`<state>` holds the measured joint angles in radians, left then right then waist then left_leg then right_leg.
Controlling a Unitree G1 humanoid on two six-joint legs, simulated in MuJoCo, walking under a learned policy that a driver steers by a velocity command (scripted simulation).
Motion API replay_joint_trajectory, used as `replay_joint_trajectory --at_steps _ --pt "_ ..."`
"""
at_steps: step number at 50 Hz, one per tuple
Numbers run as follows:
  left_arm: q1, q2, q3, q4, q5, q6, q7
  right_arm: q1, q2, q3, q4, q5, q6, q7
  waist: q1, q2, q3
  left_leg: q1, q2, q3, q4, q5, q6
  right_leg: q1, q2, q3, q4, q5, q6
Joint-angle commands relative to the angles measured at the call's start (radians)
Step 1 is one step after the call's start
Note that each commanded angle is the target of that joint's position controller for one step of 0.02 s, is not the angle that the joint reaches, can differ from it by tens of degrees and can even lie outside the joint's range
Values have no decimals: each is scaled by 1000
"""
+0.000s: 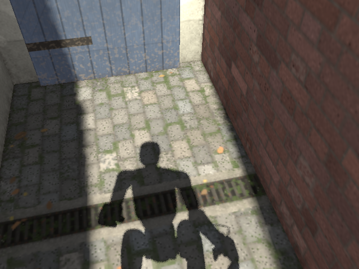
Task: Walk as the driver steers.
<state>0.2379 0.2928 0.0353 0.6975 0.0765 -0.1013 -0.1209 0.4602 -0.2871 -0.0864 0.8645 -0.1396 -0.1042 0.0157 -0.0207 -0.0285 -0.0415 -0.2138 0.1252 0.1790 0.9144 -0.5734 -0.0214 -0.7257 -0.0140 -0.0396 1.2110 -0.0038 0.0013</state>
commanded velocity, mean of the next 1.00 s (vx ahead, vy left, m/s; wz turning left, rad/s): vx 0.14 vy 0.00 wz -0.13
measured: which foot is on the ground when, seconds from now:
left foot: down 0.00-0.00, up 0.02-0.32, down 0.34-0.84, up 0.86-1.00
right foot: up 0.00-0.00, down 0.02-0.36, up 0.38-0.56, down 0.58-1.00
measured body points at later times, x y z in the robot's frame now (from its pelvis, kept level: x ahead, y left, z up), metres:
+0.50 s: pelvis +0.18 +0.02 -0.14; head +0.20 +0.00 +0.31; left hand +0.28 +0.26 -0.26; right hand +0.23 -0.21 -0.29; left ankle +0.26 +0.13 -0.86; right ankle +0.13 -0.11 -0.64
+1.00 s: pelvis +0.30 +0.00 -0.14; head +0.30 -0.01 +0.31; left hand +0.22 +0.25 -0.28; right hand +0.44 -0.26 -0.25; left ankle +0.38 +0.14 -0.79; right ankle +0.23 -0.16 -0.86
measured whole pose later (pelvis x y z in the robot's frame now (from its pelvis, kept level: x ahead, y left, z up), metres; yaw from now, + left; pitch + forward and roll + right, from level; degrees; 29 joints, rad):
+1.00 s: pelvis +0.30 +0.00 -0.14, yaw -4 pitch +1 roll -1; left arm 0.52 0.17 0.08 1.05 0.02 -0.06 0.02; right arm 0.15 -0.24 -0.07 0.84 -0.03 -0.06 0.01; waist 0.07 0.03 -0.04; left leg -0.71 0.06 -0.02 1.17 -0.34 0.02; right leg -0.23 -0.02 0.11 0.64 -0.45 -0.01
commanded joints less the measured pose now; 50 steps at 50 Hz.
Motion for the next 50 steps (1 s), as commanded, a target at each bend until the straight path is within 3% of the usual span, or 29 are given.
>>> replay_joint_trajectory --at_steps 1,2,3,4,6,7,9,12,14,15,16,18,19,20,23,26,29,31,34,36,38,40,42,43,44,45,47,48,50 --pt "845 156 91 256 25 -44 53 -661 -254 -75 -348 31 -71 28 480 -324 -28 -821 -144 -13 779 -41 -1 1026 71 15 -427 553 -189" --pt "524 319 95 85 -19 -57 60 -353 39 2 -363 112 -61 41 149 -218 -235 -750 -225 -262 765 -228 -28 919 -262 631 -566 1216 -534" --pt "372 229 68 13 -16 -69 48 -362 -29 4 -342 176 -35 42 186 -20 -16 -845 -188 -363 695 -140 -39 643 -346 798 -619 814 -562" --pt "255 149 37 -23 -50 -57 51 -370 -106 -6 -325 177 -18 40 154 -19 65 -887 -121 -361 637 -54 -20 440 -346 836 -604 367 -521" --pt "126 -34 -50 28 -42 -27 72 -189 -53 32 -213 30 12 24 3 113 24 -749 5 -410 442 209 -26 188 -271 641 -489 -93 -375" --pt "66 -26 -58 17 -48 -25 77 -118 -24 46 -191 1 19 15 -62 55 55 -576 13 -349 410 252 -46 3 -218 521 -501 -17 -308" --pt "95 -11 -71 20 -47 -63 121 -201 -74 52 -188 -19 3 36 21 94 -58 -437 -10 -281 165 809 -53 -17 -58 243 -382 -251 -215" --pt "54 145 -52 29 -21 -65 129 -271 -74 62 -216 60 30 77 -3 31 -23 -27 -85 -173 -92 989 -70 -178 5 98 -334 -460 -141" --pt "111 102 -79 62 -38 -56 104 -330 -127 48 -225 72 60 80 47 -3 49 -215 3 -270 -312 892 -52 38 -135 345 -248 -385 -171" --pt "126 36 -31 106 -144 45 185 -451 -70 43 -261 228 52 31 51 293 45 -198 -61 -235 -511 982 -17 142 -49 308 -184 -316 -184" --pt "127 62 -36 129 -123 81 213 -347 -4 65 -200 237 52 24 8 217 61 -91 -97 -180 -649 1013 -9 156 -47 272 -117 -243 -182" --pt "201 -39 -44 183 -68 88 218 -37 -43 35 -62 158 67 35 -47 190 -53 302 -21 -208 -591 1529 62 11 78 94 228 -500 -114" --pt "284 -76 -52 179 -87 73 192 -8 -75 32 -38 129 60 43 -21 286 -204 703 179 -330 -283 1878 227 -320 147 101 656 -964 -17" --pt "286 -79 -63 136 -91 59 176 -32 -63 35 -14 133 67 36 -6 177 -339 706 244 -448 -241 1616 319 -367 44 181 777 -906 33" --pt "44 -47 -48 49 -161 96 205 -199 -126 26 -37 100 104 -37 16 101 -197 237 389 -672 -507 744 399 -366 -31 227 790 -682 84" --pt "12 -34 -28 70 -108 144 218 -329 -39 68 -71 88 106 -69 72 15 -32 -235 184 -519 -588 401 296 -45 -30 127 530 -442 116" --pt "72 -110 -52 88 -84 133 185 -408 9 76 -73 124 93 -83 125 111 -52 -327 41 -319 -517 432 168 261 -87 116 1 -226 101" --pt "3 -89 -39 128 -79 115 194 -336 33 84 -60 131 98 -87 81 -67 85 -349 -45 -135 -537 334 111 279 45 -10 -424 -56 75" --pt "-104 -118 -42 117 -64 32 200 -142 64 87 69 135 69 -52 26 40 153 -12 -30 -90 -494 733 62 142 12 76 -492 122 33" --pt "-75 -100 -30 128 -61 32 176 -125 41 76 93 124 67 -41 40 112 90 -3 29 -173 -487 677 109 409 10 22 -785 -44 49" --pt "-81 2 13 163 -69 43 150 -27 41 52 79 141 51 -39 -58 -60 32 11 -68 -129 -383 382 24 423 -40 164 -621 62 10" --pt "45 2 38 201 -56 51 129 -133 27 31 61 176 59 -50 24 -48 83 -169 -117 -91 -258 66 64 397 -92 295 -739 -605 -80" --pt "328 17 54 277 -84 59 134 -327 34 21 3 127 33 -37 168 -64 40 -491 -108 -165 -81 -192 82 694 -76 157 -647 -713 -104" --pt "445 55 61 296 -100 56 136 -413 99 33 -36 140 13 -27 220 -205 71 -728 -140 -153 299 -218 57 761 -206 426 -779 -849 -202" --pt "452 148 90 315 -118 31 125 -479 104 34 -132 208 -13 -17 212 -313 147 -986 -97 -250 326 -117 89 747 -418 1073 -1132 -1303 -412" --pt "353 111 85 318 -104 6 145 -597 38 18 -167 251 -27 -29 190 -202 273 -1104 -22 -317 419 -9 89 684 -472 1159 -1098 -1264 -394" --pt "209 24 64 303 -76 10 144 -477 67 26 -137 176 -10 -32 96 -146 141 -963 -11 -305 443 109 66 653 -341 837 -941 -922 -278" --pt "157 26 73 254 -27 20 146 -449 43 27 -130 47 16 5 52 -56 152 -852 8 -284 323 271 44 552 -266 645 -963 -834 -250" --pt "78 39 86 215 -43 15 149 -421 44 36 -153 83 41 32 1 -152 142 -458 6 -263 62 377 19 303 -194 428 -1021 -619 -176"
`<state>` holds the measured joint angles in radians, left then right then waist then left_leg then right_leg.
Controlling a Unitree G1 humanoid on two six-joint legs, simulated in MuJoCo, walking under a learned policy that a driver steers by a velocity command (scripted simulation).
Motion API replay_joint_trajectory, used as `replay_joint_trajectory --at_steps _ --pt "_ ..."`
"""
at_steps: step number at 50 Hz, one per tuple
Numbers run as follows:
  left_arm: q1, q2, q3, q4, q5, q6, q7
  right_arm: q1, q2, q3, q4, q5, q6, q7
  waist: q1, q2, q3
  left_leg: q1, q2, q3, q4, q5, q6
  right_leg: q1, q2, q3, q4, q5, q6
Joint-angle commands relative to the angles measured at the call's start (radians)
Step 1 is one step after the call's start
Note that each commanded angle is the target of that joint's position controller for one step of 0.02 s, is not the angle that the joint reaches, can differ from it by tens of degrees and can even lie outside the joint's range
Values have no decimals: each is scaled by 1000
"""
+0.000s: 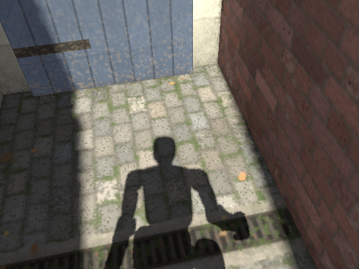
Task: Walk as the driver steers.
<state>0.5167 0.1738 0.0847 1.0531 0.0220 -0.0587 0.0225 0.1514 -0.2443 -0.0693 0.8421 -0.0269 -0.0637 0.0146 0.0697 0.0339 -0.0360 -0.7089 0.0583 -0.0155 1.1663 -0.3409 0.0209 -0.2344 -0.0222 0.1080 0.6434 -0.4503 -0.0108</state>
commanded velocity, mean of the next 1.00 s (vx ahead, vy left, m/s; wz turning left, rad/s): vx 0.89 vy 0.00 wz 0.07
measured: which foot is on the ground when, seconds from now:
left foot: up 0.00-0.12, down 0.14-0.66, up 0.68-1.00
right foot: down 0.00-0.14, up 0.16-0.62, down 0.64-1.00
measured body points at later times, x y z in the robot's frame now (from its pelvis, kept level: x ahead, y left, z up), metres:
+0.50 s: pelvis +0.30 +0.12 +0.02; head +0.31 +0.13 +0.47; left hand +0.56 +0.32 -0.05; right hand +0.20 -0.12 -0.11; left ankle +0.16 +0.19 -0.72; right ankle +0.50 -0.01 -0.66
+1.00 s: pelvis +0.77 +0.15 +0.00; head +0.81 +0.15 +0.45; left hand +0.65 +0.40 -0.12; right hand +1.05 -0.03 -0.07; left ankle +1.02 +0.30 -0.66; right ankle +0.58 +0.02 -0.72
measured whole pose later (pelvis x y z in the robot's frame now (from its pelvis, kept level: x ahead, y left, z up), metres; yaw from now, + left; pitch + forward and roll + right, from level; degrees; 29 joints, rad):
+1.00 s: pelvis +0.77 +0.15 +0.00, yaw +6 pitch +1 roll -1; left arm 0.54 0.24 0.04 1.00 -0.01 -0.16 0.00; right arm -0.06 -0.25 -0.02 0.71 -0.06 -0.09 0.08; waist 0.07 0.03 0.05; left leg -0.79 0.04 0.03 0.63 0.21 0.11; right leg 0.27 0.00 -0.14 0.05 -0.34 0.02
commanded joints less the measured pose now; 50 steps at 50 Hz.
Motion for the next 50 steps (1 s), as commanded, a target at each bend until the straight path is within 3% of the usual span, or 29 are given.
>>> replay_joint_trajectory --at_steps 1,3,5,6,7,8,9,10,11,12,14,18,22,26,27,29,30,31,32,33,34,35,36,38,42,43,45,47,50 --pt "-254 184 45 -170 3 -30 1 -74 -6 20 -115 -9 10 43 -119 -258 109 236 50 -43 -326 158 -28 -264 -148 169 -457 -76 -122" --pt "-250 236 57 -176 -1 -49 -18 8 -65 -1 -87 15 23 43 -159 -260 79 473 -5 55 -375 145 -35 -277 -158 109 -496 -25 -121" --pt "-249 224 53 -188 -3 -54 -31 179 -93 -22 -23 -3 19 32 -241 -197 64 644 -40 108 -454 104 -5 -242 -149 50 -318 141 -120" --pt "-238 212 49 -191 13 -48 -36 361 -117 -42 48 -5 13 23 -317 -70 -22 811 -97 140 -509 0 2 -226 -84 -16 -12 361 -131" --pt "-289 161 35 -196 48 -45 -30 515 -158 -51 107 -18 1 10 -407 167 -50 899 -71 84 -492 -224 -22 -393 -13 -74 465 337 -122" --pt "-301 -66 -22 -261 6 -61 -28 510 -190 -25 85 -30 -20 0 -353 535 -26 855 181 -517 -781 -733 -1 -727 174 23 848 -129 -116" --pt "-268 -29 -21 -295 -5 -62 -34 302 -167 -9 34 -12 -9 -2 -224 484 60 724 236 -885 -1084 -856 21 -838 151 98 936 19 -142" --pt "-201 34 -10 -276 6 -55 -41 150 -155 -12 2 -23 -13 -3 -101 265 92 664 276 -864 -1039 -809 41 -828 52 31 920 159 -135" --pt "-148 82 -1 -256 27 -44 -44 100 -151 -21 -11 -18 -23 -6 -53 113 78 560 261 -714 -1010 -654 44 -698 -35 -24 796 240 -104" --pt "-153 92 3 -245 37 -24 -46 56 -129 -15 -15 -18 -35 -5 -24 69 74 456 199 -591 -980 -511 45 -570 -65 -35 713 262 -76" --pt "-224 85 -5 -269 27 7 -62 106 -66 6 34 -9 -52 -6 -21 89 109 370 135 -442 -996 -337 64 -507 -75 -44 630 348 -25" --pt "-472 113 -8 -348 12 30 -62 250 -73 5 95 30 -63 -13 -78 34 154 484 122 -304 -1069 -105 98 -580 -36 -79 374 483 16" --pt "-635 109 -17 -396 -5 23 -64 332 -90 -5 122 27 -70 -5 -130 17 168 632 113 -194 -1145 105 131 -527 -5 -131 108 563 5" --pt "-735 103 -30 -443 -2 10 -70 394 -86 -1 169 15 -78 -11 -160 8 207 794 138 -130 -1172 366 167 -485 5 -183 -66 553 -59" --pt "-735 105 -34 -453 -2 9 -69 393 -92 1 178 14 -76 -15 -149 15 187 830 139 -103 -1143 498 170 -440 15 -191 -112 515 -78" --pt "-662 137 -29 -437 -1 6 -57 391 -141 -7 173 8 -65 -18 -114 62 100 892 137 -32 -962 1090 157 -282 92 -263 -147 381 -104" --pt "-561 166 -20 -416 6 3 -46 419 -161 -13 183 5 -54 -22 -73 83 24 900 147 -24 -798 1345 149 -152 135 -289 -132 315 -117" --pt "-326 196 -6 -347 8 -5 -29 394 -189 -20 179 0 -42 -26 34 99 -75 806 138 -3 -544 1407 138 101 143 -281 -131 281 -141" --pt "-69 246 10 -292 35 -15 -6 320 -195 -19 145 4 -38 -27 158 65 -191 540 105 -3 -221 1149 128 437 -2 -129 -109 154 -195" --pt "31 331 34 -270 77 -27 -2 393 -23 18 116 44 -52 -1 100 -186 -346 116 -92 -27 222 269 94 757 -302 455 -175 -374 -350" --pt "0 289 29 -239 59 -32 -20 339 -71 10 99 35 -73 3 85 -153 -320 -89 -152 -125 318 -139 120 732 -378 821 -387 -505 -381" --pt "-106 250 24 -231 39 -36 -28 173 -101 7 39 25 -75 2 56 -103 -115 -169 -56 -109 251 2 132 583 -316 614 -403 -370 -332" --pt "-150 204 19 -227 25 -48 -33 120 -88 21 16 14 -79 8 25 -21 -42 -111 -11 -114 151 73 130 417 -296 463 -426 -176 -306" --pt "-181 141 -4 -208 22 -64 -25 132 -51 31 12 -11 -55 16 -56 -17 24 17 28 -120 66 91 97 187 -240 291 -477 25 -256" --pt "-155 171 -1 -166 -14 -119 -30 -10 -37 39 -71 -14 -8 46 -84 -61 173 -55 61 -76 -95 214 61 59 -198 5 -637 234 -187" --pt "-127 175 -10 -155 -11 -116 -23 -82 -29 43 -104 -28 -6 54 -65 -45 196 -78 44 -60 -145 268 52 59 -191 -51 -660 301 -170" --pt "-124 179 -15 -158 -17 -124 -32 -145 3 56 -156 -22 -13 64 -82 -41 227 38 33 14 -321 437 62 -30 -144 -206 -685 525 -134" --pt "-82 171 -26 -133 -41 -134 -33 -216 33 65 -179 -29 -27 71 -68 -28 234 234 -29 100 -475 618 76 -67 -115 -283 -693 788 -105" --pt "-49 252 -17 -122 -45 -103 -6 -139 -21 52 -135 -51 -27 62 -111 -119 140 361 -135 150 -593 616 100 136 -136 -296 -538 1077 -57"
